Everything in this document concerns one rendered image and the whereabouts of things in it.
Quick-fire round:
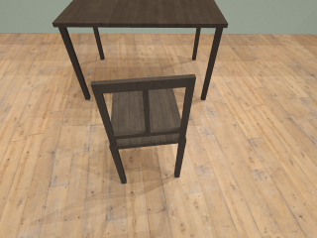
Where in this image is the table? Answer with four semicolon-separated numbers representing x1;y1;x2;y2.
53;0;229;100

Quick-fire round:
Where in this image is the chair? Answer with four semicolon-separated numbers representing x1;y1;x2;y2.
90;74;196;184

